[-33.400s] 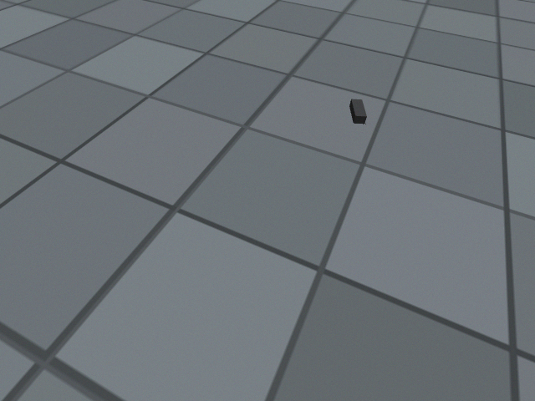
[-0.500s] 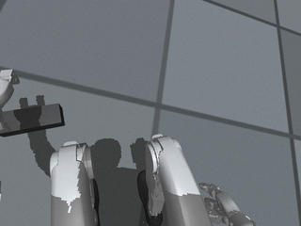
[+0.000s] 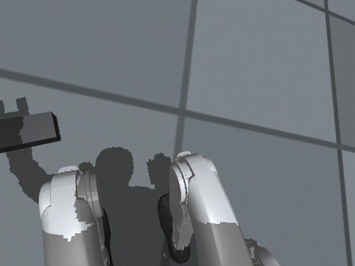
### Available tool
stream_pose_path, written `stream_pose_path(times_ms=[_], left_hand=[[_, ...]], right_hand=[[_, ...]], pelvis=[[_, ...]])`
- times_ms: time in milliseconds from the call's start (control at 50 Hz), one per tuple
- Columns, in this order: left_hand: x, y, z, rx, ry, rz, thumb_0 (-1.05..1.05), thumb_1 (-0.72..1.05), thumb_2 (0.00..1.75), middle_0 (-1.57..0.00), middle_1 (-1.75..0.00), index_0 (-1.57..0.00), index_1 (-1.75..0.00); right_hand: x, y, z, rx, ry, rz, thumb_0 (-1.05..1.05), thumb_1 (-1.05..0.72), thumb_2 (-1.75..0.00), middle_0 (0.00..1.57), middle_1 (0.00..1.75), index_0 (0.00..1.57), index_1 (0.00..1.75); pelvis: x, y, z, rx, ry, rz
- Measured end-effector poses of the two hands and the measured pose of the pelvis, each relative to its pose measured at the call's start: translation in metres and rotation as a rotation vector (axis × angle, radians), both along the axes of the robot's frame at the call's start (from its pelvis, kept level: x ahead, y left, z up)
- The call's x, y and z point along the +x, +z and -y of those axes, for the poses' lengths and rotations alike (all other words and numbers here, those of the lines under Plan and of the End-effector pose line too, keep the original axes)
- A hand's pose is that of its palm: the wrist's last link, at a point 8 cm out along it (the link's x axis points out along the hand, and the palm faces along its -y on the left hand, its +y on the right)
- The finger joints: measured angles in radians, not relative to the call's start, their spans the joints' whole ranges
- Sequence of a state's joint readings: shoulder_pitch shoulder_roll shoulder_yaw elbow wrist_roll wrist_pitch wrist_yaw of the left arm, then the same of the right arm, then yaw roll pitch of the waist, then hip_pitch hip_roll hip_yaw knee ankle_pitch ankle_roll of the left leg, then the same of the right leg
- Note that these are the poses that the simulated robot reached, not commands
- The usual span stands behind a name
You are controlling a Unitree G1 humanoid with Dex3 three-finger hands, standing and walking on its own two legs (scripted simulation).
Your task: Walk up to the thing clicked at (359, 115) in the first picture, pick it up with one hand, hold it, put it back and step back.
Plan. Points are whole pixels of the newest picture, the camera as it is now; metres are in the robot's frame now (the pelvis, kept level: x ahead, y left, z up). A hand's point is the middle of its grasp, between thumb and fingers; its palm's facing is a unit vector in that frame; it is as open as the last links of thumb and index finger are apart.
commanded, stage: home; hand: left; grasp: from above
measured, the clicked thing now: (15, 134) +0.43 +0.35 -0.30
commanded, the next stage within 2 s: none
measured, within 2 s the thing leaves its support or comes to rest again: neither
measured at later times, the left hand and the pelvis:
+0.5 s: hand out of the picture +0.27 +0.30 +0.07, palm faces -0.15 -0.75 -0.64, open 7.6 cm; pelvis +0.01 +0.00 +0.18, yaw +7 degrees
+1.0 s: hand out of the picture +0.22 +0.23 +0.29, palm faces +0.24 -0.94 -0.23, open 7.4 cm; pelvis +0.07 +0.01 +0.36, yaw +11 degrees
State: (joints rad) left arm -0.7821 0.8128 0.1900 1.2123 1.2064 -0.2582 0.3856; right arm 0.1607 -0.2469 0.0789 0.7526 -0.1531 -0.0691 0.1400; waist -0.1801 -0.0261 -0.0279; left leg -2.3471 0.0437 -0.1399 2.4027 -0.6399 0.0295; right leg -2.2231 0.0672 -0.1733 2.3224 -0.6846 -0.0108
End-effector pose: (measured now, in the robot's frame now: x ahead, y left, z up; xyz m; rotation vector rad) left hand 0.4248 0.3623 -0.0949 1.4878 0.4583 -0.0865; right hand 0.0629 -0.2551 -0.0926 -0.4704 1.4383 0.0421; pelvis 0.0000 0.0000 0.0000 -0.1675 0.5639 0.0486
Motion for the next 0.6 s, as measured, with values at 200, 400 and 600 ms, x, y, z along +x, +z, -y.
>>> stream_pose_path(times_ms=[200,400,600], left_hand=[[-0.055,0.090,0.004,-0.171,0.186,-0.054,0.00,0.20,0.90,-0.22,-0.54,-0.21,-0.56],[-0.136,0.169,0.022,-0.506,0.360,-0.073,0.00,0.75,0.90,-0.22,-0.35,-0.22,-0.36],[-0.187,0.249,0.044,-0.771,0.586,-0.015,0.00,0.87,0.90,-0.21,-0.30,-0.21,-0.31]], right_hand=[[0.067,0.051,-0.013,0.089,-0.031,0.181,0.00,-0.90,-0.90,0.20,0.30,0.20,0.30],[0.145,0.141,-0.022,0.086,0.048,0.411,0.00,-0.90,-0.90,0.20,0.30,0.20,0.30],[0.189,0.227,-0.048,0.131,0.057,0.608,0.01,-0.90,-0.90,0.20,0.30,0.20,0.30]], pelvis=[[0.004,0.072,-0.002,0.023,0.029,-0.045],[0.007,0.148,-0.001,0.049,0.067,-0.001],[0.016,0.219,-0.001,0.073,0.101,0.078]])
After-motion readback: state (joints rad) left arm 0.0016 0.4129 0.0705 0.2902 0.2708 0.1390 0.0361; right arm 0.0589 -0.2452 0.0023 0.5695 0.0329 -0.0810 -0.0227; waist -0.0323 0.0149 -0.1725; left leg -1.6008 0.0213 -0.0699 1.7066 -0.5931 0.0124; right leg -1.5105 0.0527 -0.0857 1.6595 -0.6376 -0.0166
